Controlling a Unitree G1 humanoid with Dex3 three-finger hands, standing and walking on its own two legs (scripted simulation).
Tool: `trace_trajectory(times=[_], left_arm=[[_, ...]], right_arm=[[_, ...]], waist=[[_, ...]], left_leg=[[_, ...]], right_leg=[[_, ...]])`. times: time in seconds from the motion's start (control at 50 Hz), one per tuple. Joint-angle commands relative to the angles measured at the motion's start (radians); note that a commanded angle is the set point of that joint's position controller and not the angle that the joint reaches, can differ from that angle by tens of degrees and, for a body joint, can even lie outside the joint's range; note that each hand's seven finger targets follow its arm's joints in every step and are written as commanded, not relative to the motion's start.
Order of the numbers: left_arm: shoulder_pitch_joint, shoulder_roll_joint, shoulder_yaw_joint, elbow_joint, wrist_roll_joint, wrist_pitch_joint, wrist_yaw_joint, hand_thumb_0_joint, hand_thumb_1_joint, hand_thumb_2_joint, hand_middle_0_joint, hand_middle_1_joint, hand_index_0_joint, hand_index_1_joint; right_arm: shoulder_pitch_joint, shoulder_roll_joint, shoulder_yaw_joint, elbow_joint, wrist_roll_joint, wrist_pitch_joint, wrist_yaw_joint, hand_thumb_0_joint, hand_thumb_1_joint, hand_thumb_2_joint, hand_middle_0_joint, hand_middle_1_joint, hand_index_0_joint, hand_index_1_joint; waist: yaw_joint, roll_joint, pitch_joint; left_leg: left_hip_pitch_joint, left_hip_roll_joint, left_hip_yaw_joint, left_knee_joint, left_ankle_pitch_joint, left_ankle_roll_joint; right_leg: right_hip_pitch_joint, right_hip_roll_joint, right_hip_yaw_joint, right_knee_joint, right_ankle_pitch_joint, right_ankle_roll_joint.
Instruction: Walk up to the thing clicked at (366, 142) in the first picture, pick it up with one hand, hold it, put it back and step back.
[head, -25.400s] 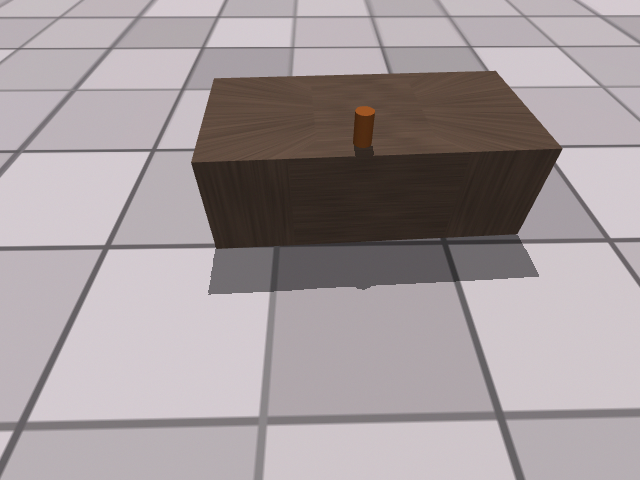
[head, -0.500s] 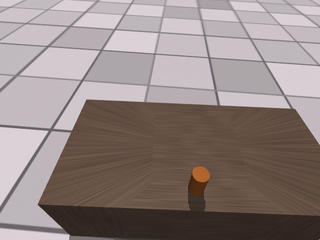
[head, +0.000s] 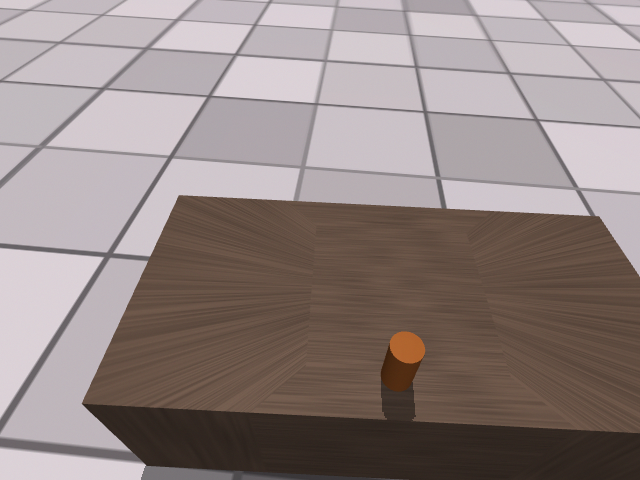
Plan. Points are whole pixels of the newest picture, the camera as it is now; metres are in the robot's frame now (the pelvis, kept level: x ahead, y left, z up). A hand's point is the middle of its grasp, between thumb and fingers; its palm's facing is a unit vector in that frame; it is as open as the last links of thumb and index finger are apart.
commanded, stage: stand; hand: right
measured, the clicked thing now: (401, 362) +0.42 -0.16 -0.27
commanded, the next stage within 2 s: step back in 1.94 s
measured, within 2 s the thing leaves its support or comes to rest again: neither
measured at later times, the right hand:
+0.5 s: hand out of the picture +0.07 -0.26 -0.15, palm faces -0.02 +0.93 -0.36, open 7.4 cm
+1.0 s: hand out of the picture +0.08 -0.26 -0.15, palm faces -0.02 +0.93 -0.35, open 7.4 cm
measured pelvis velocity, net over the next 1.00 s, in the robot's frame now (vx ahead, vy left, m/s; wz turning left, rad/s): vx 0.01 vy -0.01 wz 0.01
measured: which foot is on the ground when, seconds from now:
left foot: down 0.00-1.00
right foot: down 0.00-1.00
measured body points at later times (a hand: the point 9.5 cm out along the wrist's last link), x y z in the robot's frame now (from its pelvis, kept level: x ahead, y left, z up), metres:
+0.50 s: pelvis +0.00 +0.00 +0.00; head +0.01 +0.01 +0.45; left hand +0.08 +0.29 -0.14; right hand +0.08 -0.31 -0.13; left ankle +0.01 +0.10 -0.75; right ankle -0.01 -0.15 -0.75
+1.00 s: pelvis +0.01 -0.01 +0.00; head +0.01 +0.00 +0.45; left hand +0.08 +0.29 -0.14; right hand +0.08 -0.31 -0.13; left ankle +0.01 +0.10 -0.75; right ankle -0.01 -0.15 -0.75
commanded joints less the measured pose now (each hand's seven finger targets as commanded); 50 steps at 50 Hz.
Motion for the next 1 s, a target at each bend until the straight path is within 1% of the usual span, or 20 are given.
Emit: trace_trajectory(times=[0.0, 0.04, 0.08, 0.16, 0.28, 0.32, 0.36, 0.4, 0.42, 0.48, 0.52, 0.54, 0.56, 0.66, 0.72, 0.74, 0.82, 0.86, 0.92, 0.98], left_arm=[[-0.043, 0.201, 0.037, -0.067, 0.000, -0.021, 0.010, 0.000, 0.900, 0.900, -0.200, -0.300, -0.200, -0.301], [-0.046, 0.198, 0.036, -0.066, -0.003, -0.019, 0.010, 0.000, 0.900, 0.900, -0.200, -0.300, -0.200, -0.301], [-0.036, 0.198, 0.035, -0.064, -0.004, -0.017, 0.008, 0.000, 0.900, 0.900, -0.200, -0.300, -0.200, -0.301], [-0.047, 0.200, 0.035, -0.070, -0.002, -0.020, 0.009, 0.000, 0.900, 0.900, -0.200, -0.300, -0.200, -0.301], [-0.043, 0.198, 0.035, -0.071, -0.005, -0.020, 0.007, 0.000, 0.900, 0.900, -0.200, -0.300, -0.200, -0.301], [-0.046, 0.203, 0.037, -0.076, -0.004, -0.022, 0.009, 0.000, 0.900, 0.900, -0.200, -0.300, -0.200, -0.301], [-0.034, 0.197, 0.035, -0.070, -0.002, -0.021, 0.008, 0.000, 0.900, 0.900, -0.200, -0.300, -0.200, -0.301], [-0.045, 0.206, 0.039, -0.074, -0.001, -0.021, 0.008, 0.000, 0.900, 0.900, -0.200, -0.300, -0.200, -0.301], [-0.045, 0.201, 0.037, -0.070, -0.003, -0.020, 0.007, 0.000, 0.900, 0.900, -0.200, -0.300, -0.200, -0.301], [-0.039, 0.201, 0.038, -0.073, -0.003, -0.021, 0.007, 0.000, 0.900, 0.900, -0.200, -0.300, -0.200, -0.301], [-0.040, 0.199, 0.037, -0.076, -0.003, -0.020, 0.007, 0.000, 0.900, 0.900, -0.200, -0.300, -0.200, -0.301], [-0.047, 0.197, 0.037, -0.074, -0.004, -0.020, 0.007, 0.000, 0.900, 0.900, -0.200, -0.300, -0.200, -0.301], [-0.039, 0.199, 0.038, -0.077, -0.002, -0.021, 0.008, 0.000, 0.900, 0.900, -0.200, -0.300, -0.200, -0.301], [-0.047, 0.204, 0.037, -0.076, -0.004, -0.024, 0.008, 0.000, 0.900, 0.900, -0.200, -0.300, -0.200, -0.301], [-0.046, 0.208, 0.039, -0.079, -0.004, -0.025, 0.008, 0.000, 0.900, 0.900, -0.200, -0.300, -0.200, -0.301], [-0.050, 0.206, 0.037, -0.079, -0.004, -0.024, 0.009, 0.000, 0.900, 0.900, -0.200, -0.300, -0.200, -0.301], [-0.048, 0.205, 0.038, -0.075, -0.004, -0.022, 0.009, 0.000, 0.900, 0.900, -0.200, -0.300, -0.200, -0.301], [-0.044, 0.204, 0.037, -0.077, -0.004, -0.021, 0.008, 0.000, 0.900, 0.900, -0.200, -0.300, -0.200, -0.301], [-0.045, 0.200, 0.037, -0.073, -0.004, -0.021, 0.006, 0.000, 0.900, 0.900, -0.200, -0.300, -0.200, -0.301], [-0.046, 0.205, 0.038, -0.079, -0.002, -0.023, 0.007, 0.000, 0.900, 0.900, -0.200, -0.300, -0.200, -0.301]], right_arm=[[-0.051, -0.227, -0.045, -0.059, 0.002, -0.024, -0.015, 0.000, -0.900, -0.900, 0.200, 0.300, 0.200, 0.300], [-0.051, -0.224, -0.044, -0.056, 0.002, -0.023, -0.016, 0.000, -0.900, -0.900, 0.200, 0.300, 0.200, 0.300], [-0.048, -0.225, -0.044, -0.053, 0.003, -0.022, -0.015, 0.000, -0.900, -0.900, 0.200, 0.300, 0.200, 0.300], [-0.050, -0.221, -0.045, -0.056, 0.001, -0.023, -0.014, 0.000, -0.900, -0.900, 0.200, 0.300, 0.200, 0.300], [-0.049, -0.225, -0.047, -0.053, 0.003, -0.023, -0.014, 0.000, -0.900, -0.900, 0.200, 0.300, 0.200, 0.300], [-0.051, -0.224, -0.048, -0.056, 0.002, -0.023, -0.013, 0.000, -0.900, -0.900, 0.200, 0.300, 0.200, 0.300], [-0.058, -0.231, -0.049, -0.056, 0.002, -0.022, -0.013, 0.000, -0.900, -0.900, 0.200, 0.300, 0.200, 0.300], [-0.046, -0.220, -0.047, -0.059, 0.002, -0.023, -0.012, 0.000, -0.900, -0.900, 0.200, 0.300, 0.200, 0.300], [-0.053, -0.218, -0.045, -0.055, 0.004, -0.023, -0.012, 0.000, -0.900, -0.900, 0.200, 0.300, 0.200, 0.300], [-0.054, -0.225, -0.047, -0.057, 0.002, -0.026, -0.012, 0.000, -0.900, -0.900, 0.200, 0.300, 0.200, 0.300], [-0.061, -0.225, -0.048, -0.061, 0.003, -0.027, -0.013, 0.000, -0.900, -0.900, 0.200, 0.300, 0.200, 0.300], [-0.051, -0.219, -0.046, -0.054, 0.003, -0.026, -0.013, 0.000, -0.900, -0.900, 0.200, 0.300, 0.200, 0.300], [-0.059, -0.229, -0.049, -0.057, 0.003, -0.025, -0.014, 0.000, -0.900, -0.900, 0.200, 0.300, 0.200, 0.300], [-0.054, -0.220, -0.047, -0.057, 0.004, -0.025, -0.012, 0.000, -0.900, -0.900, 0.200, 0.300, 0.200, 0.300], [-0.050, -0.221, -0.046, -0.059, 0.002, -0.023, -0.013, 0.000, -0.900, -0.900, 0.200, 0.300, 0.200, 0.300], [-0.057, -0.222, -0.048, -0.059, 0.003, -0.023, -0.012, 0.000, -0.900, -0.900, 0.200, 0.300, 0.200, 0.300], [-0.053, -0.222, -0.047, -0.056, 0.003, -0.024, -0.014, 0.000, -0.900, -0.900, 0.200, 0.300, 0.200, 0.300], [-0.063, -0.225, -0.048, -0.058, 0.003, -0.025, -0.013, 0.000, -0.900, -0.900, 0.200, 0.300, 0.200, 0.300], [-0.054, -0.221, -0.048, -0.053, 0.003, -0.023, -0.012, 0.000, -0.900, -0.900, 0.200, 0.300, 0.200, 0.300], [-0.061, -0.224, -0.050, -0.058, 0.002, -0.024, -0.011, 0.000, -0.900, -0.900, 0.200, 0.300, 0.200, 0.300]], waist=[[0.000, 0.019, -0.062], [0.001, 0.023, -0.057], [0.004, 0.027, -0.042], [-0.001, 0.020, -0.052], [0.000, 0.017, -0.045], [0.002, 0.020, -0.060], [0.005, 0.026, -0.038], [-0.002, 0.012, -0.057], [0.000, 0.022, -0.034], [0.003, 0.027, -0.044], [0.007, 0.025, -0.067], [0.001, 0.025, -0.047], [0.007, 0.026, -0.055], [-0.002, 0.014, -0.065], [-0.001, 0.015, -0.068], [-0.001, 0.023, -0.074], [0.001, 0.019, -0.054], [0.006, 0.022, -0.055], [0.002, 0.015, -0.027], [0.004, 0.029, -0.051]], left_leg=[[0.048, 0.136, -0.122, -0.063, 0.129, -0.001], [0.041, 0.139, -0.125, -0.064, 0.133, -0.002], [0.035, 0.137, -0.126, -0.073, 0.098, -0.004], [0.033, 0.139, -0.124, -0.066, 0.140, -0.004], [0.029, 0.135, -0.124, -0.069, 0.117, -0.008], [0.034, 0.137, -0.120, -0.060, 0.149, -0.003], [0.021, 0.135, -0.127, -0.069, 0.089, -0.003], [0.029, 0.135, -0.122, -0.066, 0.122, -0.002], [0.021, 0.133, -0.127, -0.075, 0.116, -0.008], [0.030, 0.134, -0.125, -0.074, 0.123, -0.006], [0.055, 0.142, -0.124, -0.060, 0.174, -0.005], [0.032, 0.138, -0.125, -0.069, 0.157, -0.008], [0.049, 0.140, -0.123, -0.062, 0.160, -0.004], [0.053, 0.141, -0.123, -0.054, 0.189, -0.006], [0.053, 0.138, -0.117, -0.053, 0.173, -0.004], [0.056, 0.141, -0.120, -0.052, 0.197, -0.005], [0.039, 0.142, -0.123, -0.061, 0.166, -0.006], [0.046, 0.143, -0.125, -0.061, 0.180, -0.005], [0.024, 0.137, -0.125, -0.070, 0.116, -0.009], [0.031, 0.140, -0.127, -0.068, 0.140, -0.006]], right_leg=[[-0.032, -0.085, 0.069, -0.053, 0.095, -0.050], [-0.025, -0.085, 0.067, -0.044, 0.087, -0.051], [-0.036, -0.083, 0.066, -0.051, 0.063, -0.053], [-0.023, -0.085, 0.068, -0.048, 0.079, -0.053], [-0.028, -0.085, 0.070, -0.056, 0.070, -0.054], [-0.015, -0.088, 0.068, -0.053, 0.094, -0.053], [-0.028, -0.085, 0.065, -0.062, 0.060, -0.053], [-0.011, -0.088, 0.066, -0.054, 0.093, -0.055], [-0.028, -0.083, 0.061, -0.048, 0.071, -0.055], [-0.024, -0.085, 0.063, -0.051, 0.082, -0.056], [-0.020, -0.086, 0.062, -0.043, 0.101, -0.056], [-0.022, -0.084, 0.062, -0.047, 0.090, -0.055], [-0.023, -0.085, 0.062, -0.051, 0.098, -0.055], [-0.010, -0.088, 0.064, -0.048, 0.129, -0.054], [-0.010, -0.092, 0.068, -0.053, 0.138, -0.053], [-0.005, -0.091, 0.065, -0.046, 0.149, -0.055], [-0.007, -0.090, 0.063, -0.052, 0.112, -0.055], [-0.019, -0.088, 0.061, -0.051, 0.113, -0.056], [-0.027, -0.087, 0.063, -0.062, 0.072, -0.057], [-0.016, -0.088, 0.062, -0.057, 0.087, -0.057]])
